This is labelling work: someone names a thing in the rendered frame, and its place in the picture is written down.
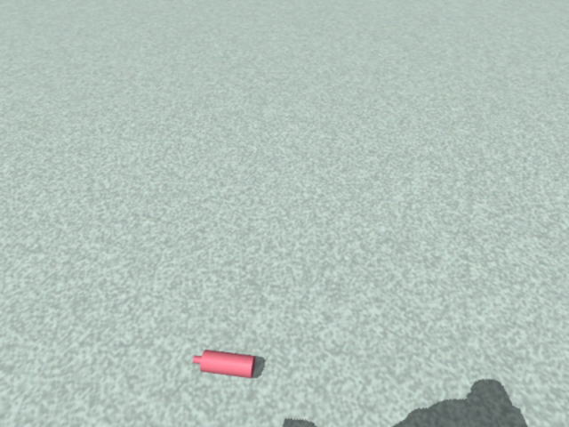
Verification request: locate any bottle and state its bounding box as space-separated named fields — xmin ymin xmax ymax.
xmin=193 ymin=350 xmax=255 ymax=378

